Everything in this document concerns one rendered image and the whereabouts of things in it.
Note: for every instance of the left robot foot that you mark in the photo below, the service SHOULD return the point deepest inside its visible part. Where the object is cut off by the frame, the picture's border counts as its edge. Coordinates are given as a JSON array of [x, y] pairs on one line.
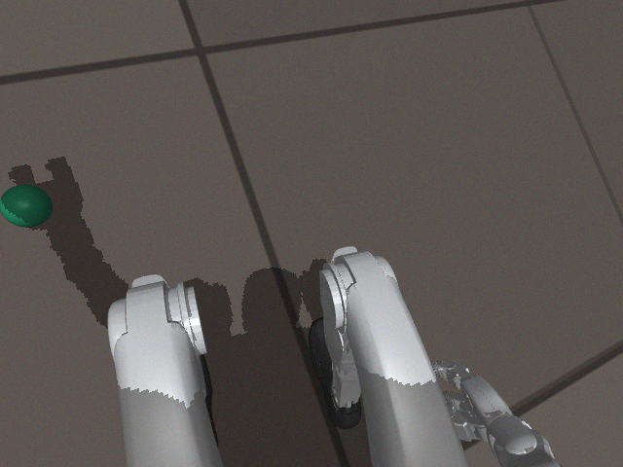
[[208, 398]]

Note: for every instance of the right robot hand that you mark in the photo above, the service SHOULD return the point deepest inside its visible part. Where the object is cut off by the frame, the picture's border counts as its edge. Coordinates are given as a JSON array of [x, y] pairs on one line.
[[478, 405]]

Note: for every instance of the ball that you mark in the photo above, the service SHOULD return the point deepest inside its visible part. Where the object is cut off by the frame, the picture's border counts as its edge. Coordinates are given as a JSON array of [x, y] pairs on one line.
[[26, 206]]

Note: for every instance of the right robot foot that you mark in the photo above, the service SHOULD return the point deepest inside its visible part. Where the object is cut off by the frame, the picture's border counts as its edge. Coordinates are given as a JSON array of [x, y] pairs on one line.
[[322, 364]]

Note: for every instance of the right robot arm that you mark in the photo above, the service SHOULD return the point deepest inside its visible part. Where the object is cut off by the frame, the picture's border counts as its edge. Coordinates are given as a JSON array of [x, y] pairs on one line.
[[515, 444]]

